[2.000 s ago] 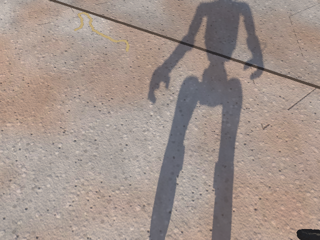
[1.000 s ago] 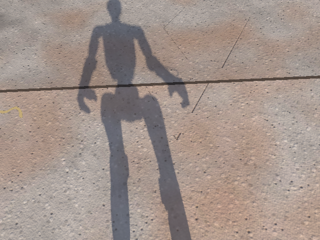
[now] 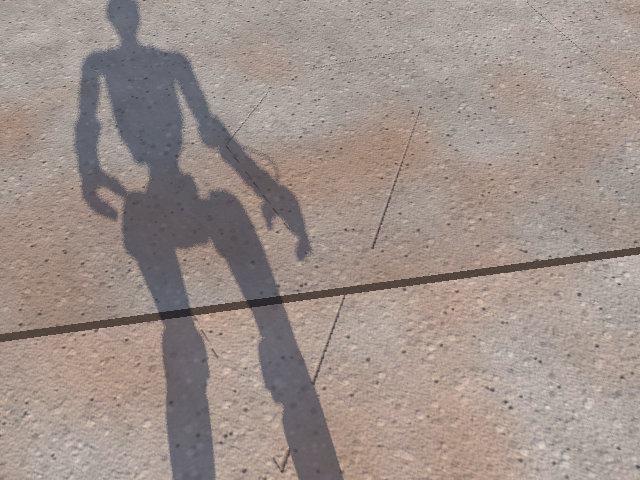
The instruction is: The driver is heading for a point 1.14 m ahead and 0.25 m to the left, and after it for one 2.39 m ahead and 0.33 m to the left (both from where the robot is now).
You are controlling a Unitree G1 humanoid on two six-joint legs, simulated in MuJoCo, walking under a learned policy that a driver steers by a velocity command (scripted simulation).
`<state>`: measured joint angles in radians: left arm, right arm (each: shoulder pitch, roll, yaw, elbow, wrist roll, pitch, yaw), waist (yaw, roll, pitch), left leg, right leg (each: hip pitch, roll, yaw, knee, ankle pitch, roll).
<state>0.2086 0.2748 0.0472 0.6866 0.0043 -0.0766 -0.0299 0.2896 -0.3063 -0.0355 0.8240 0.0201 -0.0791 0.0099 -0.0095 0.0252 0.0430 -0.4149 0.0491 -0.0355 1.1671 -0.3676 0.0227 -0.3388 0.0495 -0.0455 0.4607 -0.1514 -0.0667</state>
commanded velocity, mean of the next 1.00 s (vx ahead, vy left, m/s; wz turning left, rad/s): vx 0.50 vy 0.00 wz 0.00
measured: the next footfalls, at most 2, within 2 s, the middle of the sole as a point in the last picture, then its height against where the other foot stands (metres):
left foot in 0.38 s outside the picture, level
right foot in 0.92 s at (375, 377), level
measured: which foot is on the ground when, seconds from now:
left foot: up 0.00-0.36, down 0.38-0.92, up 0.94-1.00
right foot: down 0.00-0.40, up 0.42-0.90, down 0.92-1.00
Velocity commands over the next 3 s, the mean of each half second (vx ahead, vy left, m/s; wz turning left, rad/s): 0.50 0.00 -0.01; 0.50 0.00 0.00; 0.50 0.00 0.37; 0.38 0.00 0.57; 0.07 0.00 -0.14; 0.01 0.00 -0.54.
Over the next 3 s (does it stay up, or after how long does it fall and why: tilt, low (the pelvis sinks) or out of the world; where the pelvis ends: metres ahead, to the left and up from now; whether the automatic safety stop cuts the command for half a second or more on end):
stays up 1.16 0.13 0.00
